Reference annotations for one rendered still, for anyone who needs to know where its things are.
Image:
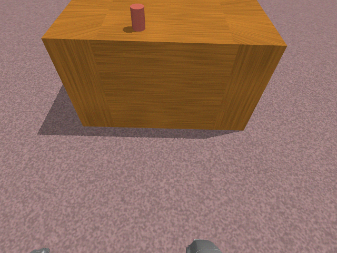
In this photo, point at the can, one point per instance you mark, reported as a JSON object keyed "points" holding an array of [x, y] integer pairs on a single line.
{"points": [[138, 17]]}

